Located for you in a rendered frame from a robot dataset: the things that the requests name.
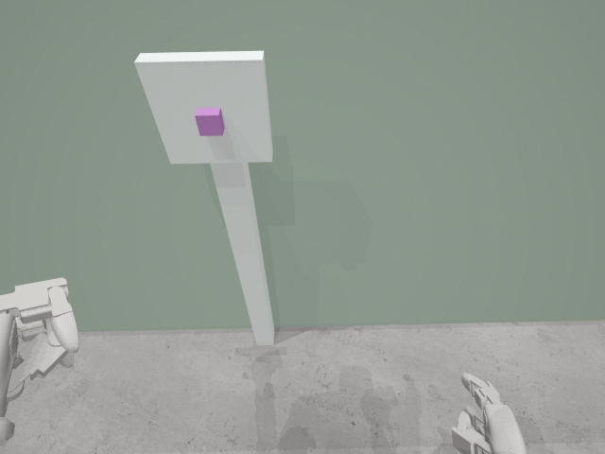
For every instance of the robot right hand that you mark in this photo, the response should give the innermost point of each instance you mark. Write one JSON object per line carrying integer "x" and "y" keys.
{"x": 496, "y": 429}

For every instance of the button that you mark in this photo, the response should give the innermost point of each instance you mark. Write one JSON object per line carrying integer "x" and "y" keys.
{"x": 210, "y": 121}

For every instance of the robot left hand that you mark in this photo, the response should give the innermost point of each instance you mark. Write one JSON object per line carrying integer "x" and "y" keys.
{"x": 39, "y": 313}

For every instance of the panel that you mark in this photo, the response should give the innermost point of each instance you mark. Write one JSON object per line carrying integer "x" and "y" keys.
{"x": 178, "y": 83}

